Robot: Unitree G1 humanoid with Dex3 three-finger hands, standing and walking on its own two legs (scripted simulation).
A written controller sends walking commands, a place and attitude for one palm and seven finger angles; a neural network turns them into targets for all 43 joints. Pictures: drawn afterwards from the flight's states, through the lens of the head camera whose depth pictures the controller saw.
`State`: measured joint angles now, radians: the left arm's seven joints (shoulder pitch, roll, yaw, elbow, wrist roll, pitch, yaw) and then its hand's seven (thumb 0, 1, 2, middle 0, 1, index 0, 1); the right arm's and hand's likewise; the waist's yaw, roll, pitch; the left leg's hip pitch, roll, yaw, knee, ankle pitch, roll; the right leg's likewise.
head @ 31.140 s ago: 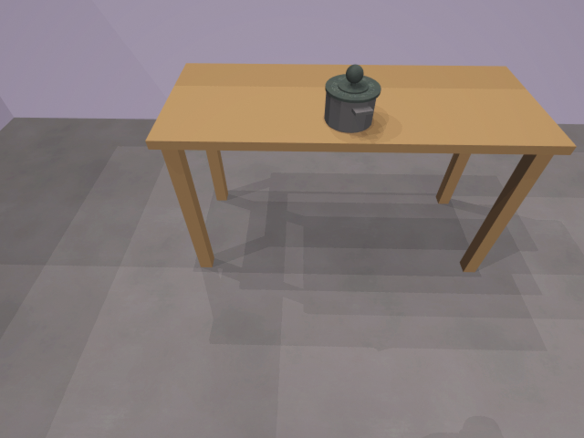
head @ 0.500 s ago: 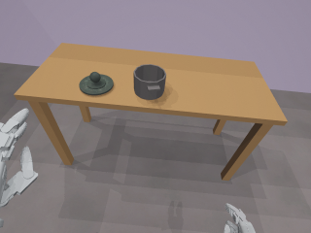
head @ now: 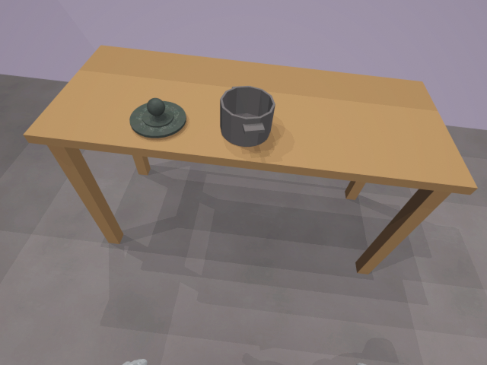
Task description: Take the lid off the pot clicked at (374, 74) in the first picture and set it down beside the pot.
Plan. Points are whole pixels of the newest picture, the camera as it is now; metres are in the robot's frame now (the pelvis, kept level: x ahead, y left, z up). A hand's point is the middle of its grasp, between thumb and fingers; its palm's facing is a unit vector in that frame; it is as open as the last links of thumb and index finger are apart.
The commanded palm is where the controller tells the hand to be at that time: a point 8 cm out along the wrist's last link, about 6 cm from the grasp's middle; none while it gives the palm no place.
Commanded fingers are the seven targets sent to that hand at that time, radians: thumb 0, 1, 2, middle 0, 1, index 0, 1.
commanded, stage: stop stepping back and stand still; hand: left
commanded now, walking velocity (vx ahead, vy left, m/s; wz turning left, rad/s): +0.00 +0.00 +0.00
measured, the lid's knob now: (156, 106) +0.75 +0.26 -0.05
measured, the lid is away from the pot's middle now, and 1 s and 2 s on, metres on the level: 0.25 0.25 0.25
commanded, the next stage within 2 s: let the arm hang, fingers relaxed in 0.42 s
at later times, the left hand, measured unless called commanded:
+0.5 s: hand out of the picture +0.03 +0.16 -0.17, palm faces +0.02 -0.99 -0.16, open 7.3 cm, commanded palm none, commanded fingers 0.00 0.90 0.90 -0.20 -0.30 -0.20 -0.30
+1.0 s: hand out of the picture +0.04 +0.16 -0.17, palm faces +0.03 -0.99 -0.16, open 7.3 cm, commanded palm none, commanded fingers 0.00 0.90 0.90 -0.20 -0.30 -0.20 -0.30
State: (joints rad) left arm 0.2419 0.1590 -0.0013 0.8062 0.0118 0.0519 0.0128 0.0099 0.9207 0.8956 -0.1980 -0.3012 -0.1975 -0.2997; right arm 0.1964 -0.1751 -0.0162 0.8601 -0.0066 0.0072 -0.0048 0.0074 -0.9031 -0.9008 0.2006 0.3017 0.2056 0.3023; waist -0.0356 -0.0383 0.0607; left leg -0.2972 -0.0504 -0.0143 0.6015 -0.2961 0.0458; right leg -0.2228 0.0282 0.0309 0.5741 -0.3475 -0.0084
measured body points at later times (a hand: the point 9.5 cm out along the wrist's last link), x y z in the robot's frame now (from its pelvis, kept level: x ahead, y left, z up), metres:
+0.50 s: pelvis +0.02 +0.00 +0.01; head +0.05 +0.01 +0.46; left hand +0.03 +0.21 -0.16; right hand +0.01 -0.22 -0.15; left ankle +0.01 +0.09 -0.73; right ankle -0.02 -0.12 -0.73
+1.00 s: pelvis +0.03 -0.01 +0.01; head +0.06 +0.01 +0.46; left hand +0.04 +0.21 -0.16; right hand +0.02 -0.22 -0.15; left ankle +0.01 +0.09 -0.73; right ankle -0.02 -0.12 -0.73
